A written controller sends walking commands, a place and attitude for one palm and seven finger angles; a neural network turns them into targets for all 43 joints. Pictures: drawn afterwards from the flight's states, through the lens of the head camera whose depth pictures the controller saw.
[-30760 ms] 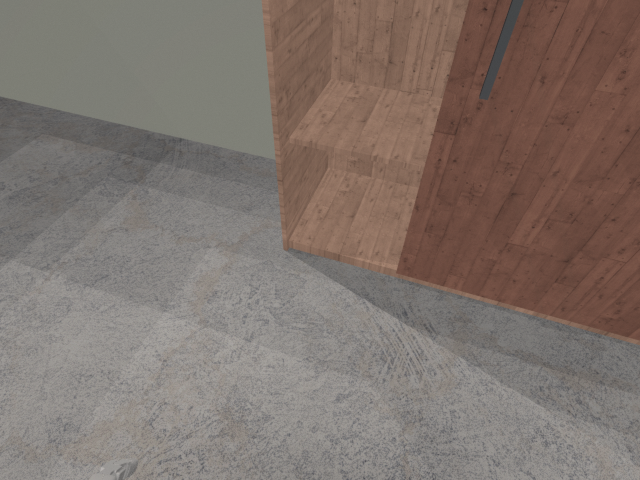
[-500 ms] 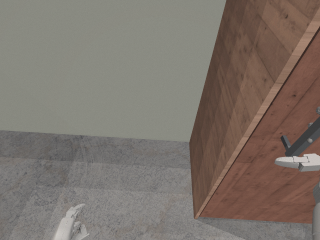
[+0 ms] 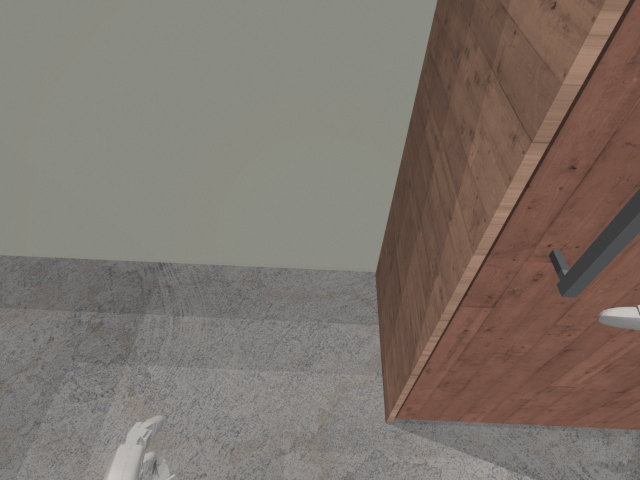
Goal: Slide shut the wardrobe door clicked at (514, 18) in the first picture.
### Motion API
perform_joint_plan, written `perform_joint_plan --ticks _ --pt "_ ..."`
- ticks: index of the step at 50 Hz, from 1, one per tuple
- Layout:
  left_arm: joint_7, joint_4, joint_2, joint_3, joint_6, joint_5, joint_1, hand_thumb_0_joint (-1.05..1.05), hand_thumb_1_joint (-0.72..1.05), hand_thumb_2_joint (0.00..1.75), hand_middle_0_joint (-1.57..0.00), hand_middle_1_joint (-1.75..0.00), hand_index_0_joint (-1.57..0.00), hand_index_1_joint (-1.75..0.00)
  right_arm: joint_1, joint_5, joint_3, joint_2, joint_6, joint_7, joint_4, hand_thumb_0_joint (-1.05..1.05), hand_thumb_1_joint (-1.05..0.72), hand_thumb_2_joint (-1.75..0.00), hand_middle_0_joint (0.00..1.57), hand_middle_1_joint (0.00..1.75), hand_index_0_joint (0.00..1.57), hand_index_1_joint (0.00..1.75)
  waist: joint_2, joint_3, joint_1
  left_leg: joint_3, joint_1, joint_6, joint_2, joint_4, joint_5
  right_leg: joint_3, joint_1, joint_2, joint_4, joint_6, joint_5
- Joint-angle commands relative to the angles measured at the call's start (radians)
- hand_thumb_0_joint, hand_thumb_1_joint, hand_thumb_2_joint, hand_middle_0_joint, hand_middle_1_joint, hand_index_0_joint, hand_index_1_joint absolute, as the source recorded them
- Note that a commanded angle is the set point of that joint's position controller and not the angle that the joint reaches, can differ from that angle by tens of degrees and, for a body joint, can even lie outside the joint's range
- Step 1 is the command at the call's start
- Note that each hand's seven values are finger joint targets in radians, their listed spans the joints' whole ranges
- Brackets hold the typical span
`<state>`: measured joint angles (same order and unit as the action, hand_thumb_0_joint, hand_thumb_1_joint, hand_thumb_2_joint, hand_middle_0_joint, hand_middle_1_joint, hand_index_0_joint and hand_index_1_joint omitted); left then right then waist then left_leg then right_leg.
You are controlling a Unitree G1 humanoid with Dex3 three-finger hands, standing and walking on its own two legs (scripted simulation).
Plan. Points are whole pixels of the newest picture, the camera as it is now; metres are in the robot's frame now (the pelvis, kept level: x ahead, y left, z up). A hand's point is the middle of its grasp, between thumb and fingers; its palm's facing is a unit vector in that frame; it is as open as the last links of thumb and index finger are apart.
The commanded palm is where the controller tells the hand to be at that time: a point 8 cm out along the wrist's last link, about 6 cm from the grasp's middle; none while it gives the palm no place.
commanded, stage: slip the hand off the handle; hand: right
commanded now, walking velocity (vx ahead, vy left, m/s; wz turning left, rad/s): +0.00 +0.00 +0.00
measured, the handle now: (609, 219) +0.37 -0.31 +0.17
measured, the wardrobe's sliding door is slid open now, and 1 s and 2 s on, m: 0.00 0.00 0.00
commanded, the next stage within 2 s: draw the hand back to the body in 0.80 s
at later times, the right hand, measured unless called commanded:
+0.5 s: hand out of the picture +0.26 -0.38 +0.14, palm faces +0.59 +0.77 -0.24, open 14.7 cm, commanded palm +0.21 -0.40 +0.16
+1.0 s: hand out of the picture +0.19 -0.36 +0.15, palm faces +0.56 +0.79 -0.23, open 14.7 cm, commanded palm +0.16 -0.38 +0.16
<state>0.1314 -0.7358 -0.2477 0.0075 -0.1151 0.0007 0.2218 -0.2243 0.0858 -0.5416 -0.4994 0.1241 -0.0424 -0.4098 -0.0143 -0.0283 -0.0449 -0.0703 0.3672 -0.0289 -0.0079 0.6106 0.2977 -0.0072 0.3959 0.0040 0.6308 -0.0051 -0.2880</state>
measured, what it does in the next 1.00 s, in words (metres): stands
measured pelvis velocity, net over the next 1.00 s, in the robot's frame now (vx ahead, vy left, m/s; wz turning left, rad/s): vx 0.01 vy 0.00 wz -0.03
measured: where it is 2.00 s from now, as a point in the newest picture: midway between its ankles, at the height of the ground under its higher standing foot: outside the picture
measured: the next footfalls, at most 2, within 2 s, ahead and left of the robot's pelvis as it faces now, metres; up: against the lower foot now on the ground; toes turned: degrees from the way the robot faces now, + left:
none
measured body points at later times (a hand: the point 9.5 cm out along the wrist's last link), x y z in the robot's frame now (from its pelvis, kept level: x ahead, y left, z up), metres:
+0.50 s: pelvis +0.01 -0.02 +0.00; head +0.01 -0.02 +0.45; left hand +0.16 +0.22 -0.10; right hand +0.22 -0.42 +0.15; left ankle +0.01 +0.10 -0.73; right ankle +0.02 -0.12 -0.73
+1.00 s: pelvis +0.01 +0.00 +0.00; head +0.00 +0.01 +0.45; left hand +0.21 +0.22 -0.08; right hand +0.15 -0.40 +0.16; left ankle +0.01 +0.10 -0.73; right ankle +0.02 -0.12 -0.73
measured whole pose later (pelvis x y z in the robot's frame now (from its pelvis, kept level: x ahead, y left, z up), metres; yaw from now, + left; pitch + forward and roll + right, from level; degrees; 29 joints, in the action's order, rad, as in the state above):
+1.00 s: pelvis +0.01 +0.00 +0.00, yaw -2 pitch +0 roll +1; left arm 0.15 -0.71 -0.23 0.02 -0.16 0.03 0.19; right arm 0.25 0.27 -0.60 -0.42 0.02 -0.13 0.06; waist -0.03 -0.02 -0.11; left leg -0.10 0.26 -0.03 -0.01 0.59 0.32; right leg -0.04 0.31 0.00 0.63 0.00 -0.31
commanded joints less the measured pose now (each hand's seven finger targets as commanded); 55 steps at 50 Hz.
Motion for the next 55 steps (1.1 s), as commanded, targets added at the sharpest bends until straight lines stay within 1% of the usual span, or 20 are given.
perform_joint_plan --ticks 1,2,5,6,7,10,13,18,21,27,32,36,40,43,46,47,49,51,52,55 --pt "0.01 0.128 -0.149 -0.05 -0.048 0.001 -0.033 0.0 0.9 0.9 -0.2 -0.3 -0.2 -0.3 -0.33 0.007 -0.104 -0.378 0.105 0.004 0.164 0.0 0.55 -0.2 0.25 1.15 0.25 1.15 -0.079 -0.224 0.01 0.056 -0.043 0.016 0.0 -0.084 -0.095 -0.014 -0.071 -0.018 -0.08 -0.024 0.097" --pt "0.008 0.128 -0.155 -0.053 -0.044 0.0 -0.021 0.0 0.9 0.9 -0.2 -0.3 -0.2 -0.3 -0.31 0.008 -0.145 -0.417 0.107 0.004 0.14 0.0 0.55 -0.2 0.25 1.15 0.25 1.15 -0.06 -0.23 0.004 0.058 -0.053 0.017 -0.001 -0.086 -0.086 -0.013 -0.051 -0.016 -0.077 -0.024 0.091" --pt "0.005 0.134 -0.16 -0.048 -0.04 0.006 -0.013 0.0 0.9 0.9 -0.2 -0.3 -0.2 -0.3 -0.344 0.005 -0.125 -0.423 0.103 -0.011 0.077 0.0 0.55 -0.2 0.25 1.15 0.25 1.15 -0.067 -0.199 0.013 0.053 -0.023 0.018 -0.001 -0.082 -0.064 -0.018 -0.03 -0.015 -0.079 -0.024 0.066" --pt "0.002 0.143 -0.16 -0.05 -0.04 0.006 -0.011 0.0 0.9 0.9 -0.2 -0.3 -0.2 -0.3 -0.314 0.008 -0.123 -0.416 0.106 -0.018 0.094 0.0 0.55 -0.2 0.25 1.15 0.25 1.15 -0.101 -0.218 0.0 0.053 -0.035 0.013 -0.003 -0.076 -0.073 -0.017 -0.039 -0.016 -0.08 -0.022 0.079" --pt "-0.003 0.154 -0.16 -0.056 -0.037 0.005 -0.005 0.0 0.9 0.9 -0.2 -0.3 -0.2 -0.3 -0.259 0.012 -0.141 -0.417 0.111 -0.02 0.125 0.0 0.55 -0.2 0.25 1.15 0.25 1.15 -0.083 -0.258 -0.014 0.049 -0.066 0.009 -0.008 -0.069 -0.095 -0.017 -0.052 -0.014 -0.077 -0.023 0.109" --pt "-0.015 0.187 -0.154 -0.056 -0.039 0.01 -0.022 0.0 0.9 0.9 -0.2 -0.3 -0.2 -0.3 -0.168 0.026 -0.077 -0.33 0.112 -0.027 0.263 0.0 0.55 -0.2 0.25 1.15 0.25 1.15 -0.161 -0.279 -0.024 0.034 -0.061 0.002 -0.018 -0.052 -0.133 -0.028 -0.11 -0.009 -0.076 -0.018 0.18" --pt "-0.017 0.193 -0.159 -0.06 -0.042 0.014 -0.035 0.0 0.9 0.9 -0.2 -0.3 -0.2 -0.3 -0.039 0.057 -0.111 -0.306 0.11 -0.015 0.324 0.0 0.55 -0.2 0.25 1.15 0.25 1.15 -0.065 -0.237 -0.027 0.02 -0.061 0.005 -0.024 -0.055 -0.127 -0.04 -0.093 -0.001 -0.085 -0.02 0.179" --pt "-0.009 0.188 -0.148 -0.057 -0.052 0.014 -0.071 0.0 0.9 0.9 -0.2 -0.3 -0.2 -0.3 0.035 0.083 -0.177 -0.306 0.084 0.03 0.426 0.0 0.55 -0.2 0.25 1.15 0.25 1.15 -0.077 -0.189 -0.042 0.02 -0.056 0.006 -0.019 -0.07 -0.073 -0.047 -0.085 0.0 -0.118 -0.01 0.116" --pt "-0.002 0.185 -0.139 -0.05 -0.063 0.008 -0.09 0.0 0.9 0.9 -0.2 -0.3 -0.2 -0.3 0.0 0.056 -0.117 -0.261 0.065 0.052 0.528 0.0 0.55 -0.2 0.25 1.15 0.25 1.15 -0.161 -0.173 -0.024 0.018 -0.037 0.001 -0.02 -0.062 -0.076 -0.058 -0.124 0.003 -0.131 0.0 0.112" --pt "0.019 0.175 -0.138 -0.041 -0.071 0.006 -0.106 0.0 0.9 0.9 -0.2 -0.3 -0.2 -0.3 0.041 0.051 -0.072 -0.224 0.018 0.022 0.569 0.0 0.55 -0.2 0.25 1.15 0.25 1.15 -0.089 -0.138 -0.001 0.02 -0.027 0.002 -0.018 -0.08 -0.064 -0.062 -0.133 0.002 -0.13 -0.006 0.08" --pt "0.018 0.184 -0.131 -0.038 -0.08 0.008 -0.116 0.0 0.9 0.9 -0.2 -0.3 -0.2 -0.3 0.166 0.08 -0.111 -0.23 -0.001 -0.005 0.61 0.0 0.55 -0.2 0.25 1.15 0.25 1.15 -0.097 -0.177 -0.036 0.017 -0.075 0.001 -0.018 -0.08 -0.119 -0.051 -0.156 -0.006 -0.113 -0.002 0.166" --pt "0.009 0.2 -0.118 -0.033 -0.087 0.011 -0.13 0.0 0.9 0.9 -0.2 -0.3 -0.2 -0.3 0.256 0.096 -0.106 -0.188 -0.017 -0.002 0.674 0.0 0.55 -0.2 0.25 1.15 0.25 1.15 -0.107 -0.164 -0.048 0.009 -0.089 0.001 -0.016 -0.077 -0.165 -0.051 -0.166 -0.01 -0.111 0.005 0.224" --pt "-0.003 0.212 -0.111 -0.038 -0.088 0.009 -0.133 0.0 0.9 0.9 -0.2 -0.3 -0.2 -0.3 0.438 0.118 -0.155 -0.185 -0.024 0.002 0.739 0.0 0.55 -0.2 0.25 1.15 0.25 1.15 -0.067 -0.161 -0.066 0.006 -0.121 0.006 -0.014 -0.077 -0.243 -0.034 -0.164 -0.011 -0.099 0.0 0.293" --pt "0.002 0.201 -0.111 -0.036 -0.082 0.009 -0.138 0.0 0.9 0.9 -0.2 -0.3 -0.2 -0.3 0.395 0.131 -0.184 -0.21 -0.014 -0.001 0.756 0.0 0.55 -0.2 0.25 1.15 0.25 1.15 -0.042 -0.114 -0.049 0.013 -0.1 0.012 -0.009 -0.086 -0.241 -0.026 -0.13 -0.014 -0.092 -0.006 0.264" --pt "0.014 0.174 -0.107 -0.038 -0.093 0.012 -0.135 0.0 0.9 0.9 -0.2 -0.3 -0.2 -0.3 0.313 0.141 -0.184 -0.211 0.017 -0.01 0.717 0.0 0.55 -0.2 0.25 1.15 0.25 1.15 -0.079 -0.06 -0.027 0.023 -0.048 0.011 -0.005 -0.103 -0.145 -0.028 -0.116 -0.02 -0.093 -0.007 0.17" --pt "0.027 0.162 -0.121 -0.03 -0.095 0.037 -0.127 0.0 0.9 0.9 -0.2 -0.3 -0.2 -0.3 0.329 0.22 -0.11 -0.166 -0.047 -0.101 0.624 0.0 0.55 -0.2 0.25 1.15 0.25 1.15 -0.068 -0.061 0.004 0.037 -0.078 0.013 -0.001 -0.13 -0.129 -0.027 -0.133 -0.014 -0.101 -0.01 0.118" --pt "0.056 0.167 -0.122 -0.029 -0.109 0.052 -0.151 0.0 0.9 0.9 -0.2 -0.3 -0.2 -0.3 0.15 0.24 -0.144 -0.264 -0.081 -0.164 0.67 0.0 0.55 -0.2 0.25 1.15 0.25 1.15 -0.1 -0.079 0.004 0.063 -0.083 0.021 0.007 -0.16 -0.076 -0.026 -0.147 -0.021 -0.104 -0.02 0.067" --pt "0.068 0.164 -0.122 -0.017 -0.132 0.057 -0.161 0.0 0.9 0.9 -0.2 -0.3 -0.2 -0.3 0.092 0.263 -0.1 -0.239 -0.105 -0.203 0.653 0.0 0.55 -0.2 0.25 1.15 0.25 1.15 -0.109 -0.081 0.016 0.063 -0.085 0.022 0.011 -0.169 -0.062 -0.035 -0.163 -0.024 -0.11 -0.023 0.054" --pt "0.07 0.166 -0.123 -0.013 -0.14 0.058 -0.164 0.0 0.9 0.9 -0.2 -0.3 -0.2 -0.3 0.084 0.276 -0.093 -0.239 -0.116 -0.22 0.646 0.0 0.55 -0.2 0.25 1.15 0.25 1.15 -0.074 -0.09 0.018 0.071 -0.101 0.025 0.013 -0.174 -0.058 -0.039 -0.155 -0.021 -0.106 -0.024 0.051" --pt "0.068 0.176 -0.131 -0.01 -0.163 0.062 -0.159 0.0 0.9 0.9 -0.2 -0.3 -0.2 -0.3 0.128 0.294 -0.119 -0.291 -0.141 -0.273 0.621 0.0 0.55 -0.2 0.25 1.15 0.25 1.15 -0.094 -0.128 -0.002 0.079 -0.149 0.025 0.018 -0.169 -0.095 -0.045 -0.164 -0.02 -0.106 -0.027 0.084"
